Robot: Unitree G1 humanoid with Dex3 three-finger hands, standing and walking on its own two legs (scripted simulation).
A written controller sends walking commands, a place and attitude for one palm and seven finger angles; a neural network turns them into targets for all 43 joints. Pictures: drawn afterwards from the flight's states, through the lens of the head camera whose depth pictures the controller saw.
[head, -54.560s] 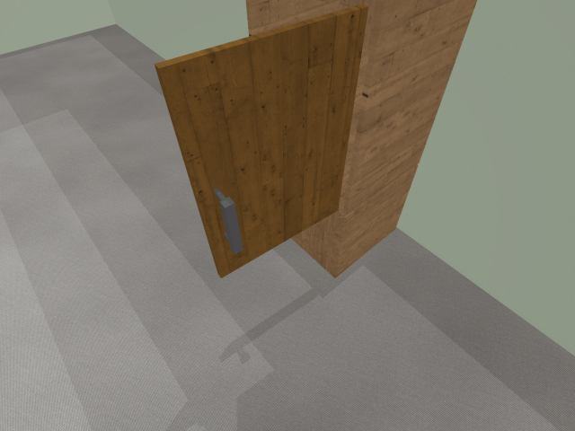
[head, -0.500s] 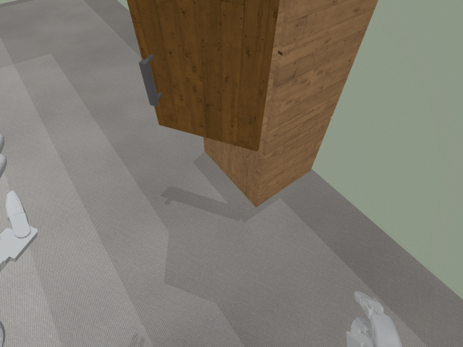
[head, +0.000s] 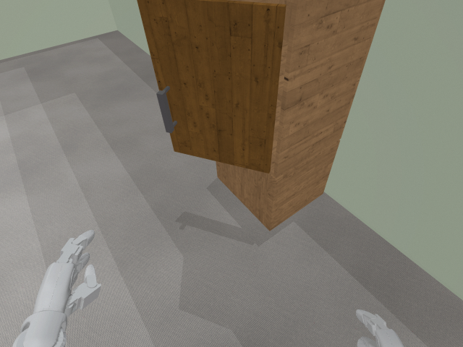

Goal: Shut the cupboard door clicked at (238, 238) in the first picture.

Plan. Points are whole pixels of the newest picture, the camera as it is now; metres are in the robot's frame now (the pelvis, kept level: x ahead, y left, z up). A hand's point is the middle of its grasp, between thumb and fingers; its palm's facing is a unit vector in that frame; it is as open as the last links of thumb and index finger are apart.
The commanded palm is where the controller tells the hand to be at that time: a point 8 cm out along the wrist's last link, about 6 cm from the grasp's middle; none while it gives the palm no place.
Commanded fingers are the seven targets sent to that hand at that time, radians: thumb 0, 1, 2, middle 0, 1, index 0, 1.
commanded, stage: let the arm hang, fingers relaxed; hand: left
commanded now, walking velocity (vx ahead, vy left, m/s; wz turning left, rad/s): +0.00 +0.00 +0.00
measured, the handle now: (168, 109) +0.90 +0.29 -0.09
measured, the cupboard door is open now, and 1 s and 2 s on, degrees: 34 34 34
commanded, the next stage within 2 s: look to check the result in 0.98 s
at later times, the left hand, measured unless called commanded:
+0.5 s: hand out of the picture -0.10 +0.21 -0.15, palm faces +0.03 -0.97 -0.23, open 7.3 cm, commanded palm none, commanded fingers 0.00 0.90 0.90 -0.20 -0.30 -0.20 -0.30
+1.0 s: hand out of the picture -0.06 +0.17 -0.16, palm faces +0.03 -0.99 -0.14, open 7.3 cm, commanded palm none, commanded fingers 0.00 0.90 0.90 -0.20 -0.30 -0.20 -0.30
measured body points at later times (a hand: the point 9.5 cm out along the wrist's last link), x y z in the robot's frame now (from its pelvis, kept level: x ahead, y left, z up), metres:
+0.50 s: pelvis -0.03 +0.02 +0.02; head -0.02 +0.02 +0.47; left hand -0.10 +0.26 -0.14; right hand -0.04 -0.20 -0.14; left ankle +0.05 +0.10 -0.72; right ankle -0.05 -0.09 -0.72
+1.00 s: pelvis -0.03 +0.01 +0.02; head -0.03 +0.02 +0.47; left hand -0.06 +0.22 -0.15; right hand -0.05 -0.20 -0.14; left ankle +0.05 +0.10 -0.72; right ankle -0.05 -0.09 -0.72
